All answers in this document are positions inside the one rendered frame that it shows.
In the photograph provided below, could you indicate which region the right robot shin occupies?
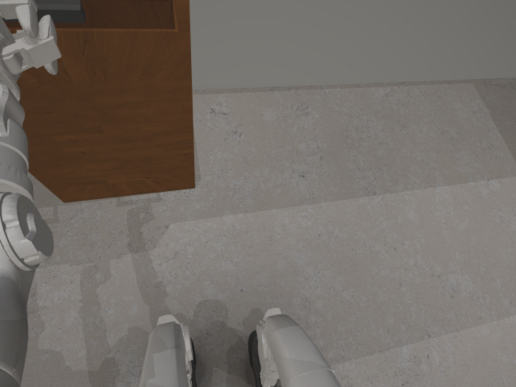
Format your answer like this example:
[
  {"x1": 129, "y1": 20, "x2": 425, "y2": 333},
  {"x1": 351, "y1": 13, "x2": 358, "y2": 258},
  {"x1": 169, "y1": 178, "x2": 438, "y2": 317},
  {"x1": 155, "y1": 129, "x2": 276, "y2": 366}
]
[{"x1": 258, "y1": 308, "x2": 281, "y2": 387}]

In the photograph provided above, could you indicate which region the robot left hand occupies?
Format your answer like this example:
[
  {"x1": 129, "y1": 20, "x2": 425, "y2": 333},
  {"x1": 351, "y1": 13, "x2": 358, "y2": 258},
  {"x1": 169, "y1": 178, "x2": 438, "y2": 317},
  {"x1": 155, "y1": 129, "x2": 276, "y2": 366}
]
[{"x1": 0, "y1": 0, "x2": 61, "y2": 83}]

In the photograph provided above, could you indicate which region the handle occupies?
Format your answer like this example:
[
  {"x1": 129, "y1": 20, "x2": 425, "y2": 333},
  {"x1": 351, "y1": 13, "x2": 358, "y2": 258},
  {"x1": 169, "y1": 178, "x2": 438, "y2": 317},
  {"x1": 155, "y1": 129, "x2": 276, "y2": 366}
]
[{"x1": 2, "y1": 0, "x2": 85, "y2": 23}]

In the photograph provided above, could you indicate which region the robot left forearm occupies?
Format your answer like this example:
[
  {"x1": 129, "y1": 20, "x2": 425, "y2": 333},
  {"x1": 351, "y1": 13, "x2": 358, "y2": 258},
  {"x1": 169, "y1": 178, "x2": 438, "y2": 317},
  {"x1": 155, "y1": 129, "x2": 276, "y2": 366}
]
[{"x1": 0, "y1": 65, "x2": 34, "y2": 203}]

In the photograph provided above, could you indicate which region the cabinet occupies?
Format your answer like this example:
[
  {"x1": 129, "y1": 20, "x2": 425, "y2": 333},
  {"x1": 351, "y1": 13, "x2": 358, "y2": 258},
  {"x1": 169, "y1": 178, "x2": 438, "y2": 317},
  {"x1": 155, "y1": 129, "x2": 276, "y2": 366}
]
[{"x1": 8, "y1": 0, "x2": 195, "y2": 203}]

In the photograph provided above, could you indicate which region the drawer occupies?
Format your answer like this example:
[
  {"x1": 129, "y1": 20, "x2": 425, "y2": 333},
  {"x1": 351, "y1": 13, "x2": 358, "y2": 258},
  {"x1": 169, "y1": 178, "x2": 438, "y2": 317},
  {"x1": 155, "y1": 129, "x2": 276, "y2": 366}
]
[{"x1": 5, "y1": 0, "x2": 175, "y2": 29}]

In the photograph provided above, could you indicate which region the robot right thigh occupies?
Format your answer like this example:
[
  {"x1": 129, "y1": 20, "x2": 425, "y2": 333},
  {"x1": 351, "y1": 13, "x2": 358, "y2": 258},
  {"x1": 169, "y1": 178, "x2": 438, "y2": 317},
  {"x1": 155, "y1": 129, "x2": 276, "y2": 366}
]
[{"x1": 256, "y1": 314, "x2": 342, "y2": 387}]

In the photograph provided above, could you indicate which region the robot left upper arm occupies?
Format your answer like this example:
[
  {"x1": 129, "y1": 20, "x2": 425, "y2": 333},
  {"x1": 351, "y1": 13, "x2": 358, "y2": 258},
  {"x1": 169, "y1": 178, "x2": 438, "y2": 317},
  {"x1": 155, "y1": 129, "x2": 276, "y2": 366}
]
[{"x1": 0, "y1": 192, "x2": 54, "y2": 387}]

